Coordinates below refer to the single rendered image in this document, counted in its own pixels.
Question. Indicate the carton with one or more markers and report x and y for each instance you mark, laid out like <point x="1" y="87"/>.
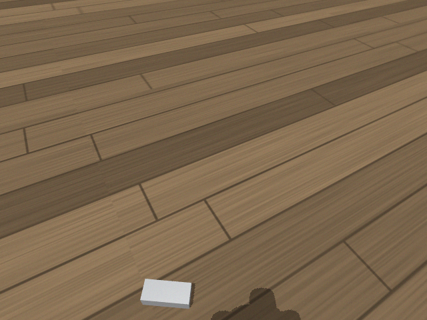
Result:
<point x="166" y="293"/>

